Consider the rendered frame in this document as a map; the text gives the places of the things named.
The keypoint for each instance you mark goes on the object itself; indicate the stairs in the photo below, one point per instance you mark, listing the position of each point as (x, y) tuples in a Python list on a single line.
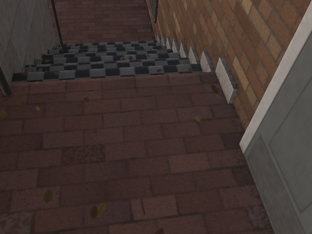
[(105, 60)]

